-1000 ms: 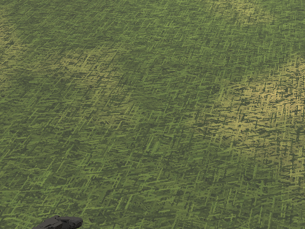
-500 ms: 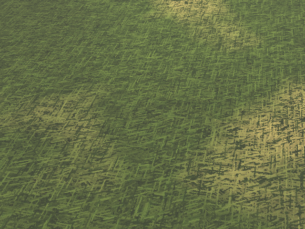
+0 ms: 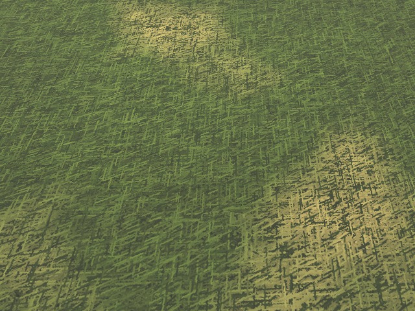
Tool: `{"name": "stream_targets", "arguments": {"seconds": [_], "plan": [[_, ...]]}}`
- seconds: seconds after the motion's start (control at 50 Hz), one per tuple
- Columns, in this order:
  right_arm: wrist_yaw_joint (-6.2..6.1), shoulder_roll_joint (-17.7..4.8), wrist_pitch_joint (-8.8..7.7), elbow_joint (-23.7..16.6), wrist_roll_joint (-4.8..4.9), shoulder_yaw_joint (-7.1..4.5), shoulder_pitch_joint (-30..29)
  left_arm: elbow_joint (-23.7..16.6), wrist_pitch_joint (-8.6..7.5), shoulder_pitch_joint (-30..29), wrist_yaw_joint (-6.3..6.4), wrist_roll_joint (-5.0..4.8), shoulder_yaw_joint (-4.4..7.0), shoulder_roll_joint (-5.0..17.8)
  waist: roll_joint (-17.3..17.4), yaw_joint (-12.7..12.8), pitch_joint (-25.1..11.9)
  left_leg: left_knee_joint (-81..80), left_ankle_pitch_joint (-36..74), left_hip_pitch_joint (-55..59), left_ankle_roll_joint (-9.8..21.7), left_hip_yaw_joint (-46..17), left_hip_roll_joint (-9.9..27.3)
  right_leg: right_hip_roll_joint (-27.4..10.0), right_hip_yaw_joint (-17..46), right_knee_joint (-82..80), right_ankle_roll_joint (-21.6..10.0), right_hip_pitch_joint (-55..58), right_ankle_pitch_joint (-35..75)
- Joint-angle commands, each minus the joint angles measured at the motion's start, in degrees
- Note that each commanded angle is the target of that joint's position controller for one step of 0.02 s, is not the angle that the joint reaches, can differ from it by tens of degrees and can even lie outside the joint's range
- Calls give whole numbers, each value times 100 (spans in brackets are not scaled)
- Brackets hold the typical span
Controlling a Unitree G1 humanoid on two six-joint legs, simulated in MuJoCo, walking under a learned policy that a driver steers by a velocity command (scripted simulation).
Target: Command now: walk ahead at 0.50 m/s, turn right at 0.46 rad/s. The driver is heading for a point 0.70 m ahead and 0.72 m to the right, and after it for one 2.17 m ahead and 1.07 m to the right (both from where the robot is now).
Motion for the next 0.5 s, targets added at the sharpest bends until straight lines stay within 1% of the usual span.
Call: {"name": "stream_targets", "arguments": {"seconds": [0.02,0.04,0.06,0.08,0.1,0.12,0.14,0.16,0.18,0.2,0.22,0.24,0.26,0.28,0.3,0.32,0.34,0.38,0.42,0.44,0.46,0.5], "plan": [[-77,-826,-51,-123,4,-166,249,-597,-86,-827,-58,13,-16,183,604,-110,310,-224,2995,-179,410,-197,1615,102,-447,-620,-112,205,152],[-105,-871,-24,-81,-2,-176,285,-633,-86,-855,-63,30,-8,212,606,-91,302,-82,3285,46,395,-142,1695,145,-499,-745,-194,231,-27],[-131,-911,7,-55,-11,-182,273,-647,-83,-827,-58,45,10,245,620,-42,256,137,3812,244,368,-71,1753,236,-573,-842,-290,333,-270],[-157,-969,42,-44,-22,-190,229,-635,-74,-717,-40,57,36,286,673,44,146,479,4630,405,336,20,1791,390,-680,-896,-404,552,-592],[-183,-1056,85,-37,-38,-208,192,-578,-68,-471,-14,73,74,352,746,160,-34,968,5413,502,301,122,1814,580,-788,-914,-528,888,-929],[-198,-1120,142,-36,-56,-219,158,-454,-79,-27,13,76,133,441,767,349,-306,1736,5893,504,282,210,1822,791,-847,-1006,-680,1393,-1216],[-206,-1153,194,-74,-47,-217,103,-229,-121,748,54,115,232,582,667,689,-722,2875,5601,98,206,322,1768,939,-777,-1353,-870,2411,-1129],[-195,-1090,189,-251,-35,-190,32,-5,-130,1673,138,188,407,998,213,1105,-1301,4533,4025,-1024,43,363,1627,246,270,-1622,-1211,3836,-1436],[-59,-453,146,-649,14,-71,327,-111,-73,1553,223,119,579,1616,-1152,626,-1825,6682,-1427,-3584,-308,254,475,-1549,3285,-1867,-2100,5602,-1039],[-74,-961,123,-796,-32,-176,-329,-136,-10,1823,233,-102,588,1539,-339,980,-2039,7310,-1652,-4309,-313,-944,225,-1665,4194,-2386,-2319,5733,-592],[-66,-878,44,-976,6,-137,-730,-34,6,1526,302,-133,566,1377,-126,820,-1199,7057,-1041,-4690,-264,-1160,622,-1494,3166,-2476,-2105,5155,-113],[-79,-841,-10,-980,3,-106,-762,-20,-8,1273,322,-156,496,1070,185,593,-695,6490,-713,-4438,-263,-1128,813,-1240,2643,-2614,-1850,4350,389],[-85,-845,36,-940,-47,-121,-752,-69,-37,984,343,-147,449,905,346,339,-383,6066,-628,-4094,-317,-1139,952,-919,2199,-2728,-1612,3704,786],[-75,-826,153,-937,-146,-113,-612,-113,-68,806,364,-172,402,782,277,128,-330,5812,-601,-3709,-415,-1149,1001,-677,1890,-2825,-1514,3246,1102],[-52,-789,268,-924,-191,-117,-507,-145,-110,760,357,-175,376,747,239,28,-373,5611,-610,-3502,-494,-1139,1015,-548,1721,-2888,-1469,3032,1194],[-27,-740,353,-954,-207,-112,-499,-144,-156,825,342,-178,389,799,225,-5,-387,5438,-571,-3453,-562,-1073,1002,-451,1638,-2939,-1482,2900,1285],[-9,-689,406,-992,-200,-103,-559,-134,-178,899,330,-169,416,890,200,-13,-356,5238,-416,-3472,-618,-1017,996,-361,1559,-3012,-1479,2768,1193],[2,-660,450,-1147,-197,-95,-956,-131,-187,1088,316,-148,451,1000,136,87,-197,4789,46,-3684,-701,-964,1003,-254,1575,-3168,-1418,2615,795],[-8,-685,461,-1325,-183,-99,-1469,-102,-178,1342,305,-150,454,992,49,271,-30,4260,519,-3997,-749,-974,992,-204,1676,-3232,-1321,2728,581],[-6,-707,469,-1395,-175,-98,-1653,-80,-181,1501,298,-158,455,988,-5,362,-35,4024,734,-4108,-736,-993,963,-183,1733,-3188,-1277,2912,566],[-12,-720,465,-1450,-162,-101,-1818,-57,-173,1606,306,-158,455,998,-12,421,10,3833,884,-4178,-722,-995,905,-177,1724,-3059,-1219,3054,1102],[-28,-689,442,-1556,-134,-75,-2046,-23,-142,1805,339,-158,465,1036,-23,504,-56,3514,1005,-4111,-676,-950,721,-128,1606,-2626,-1068,3308,2478]]}}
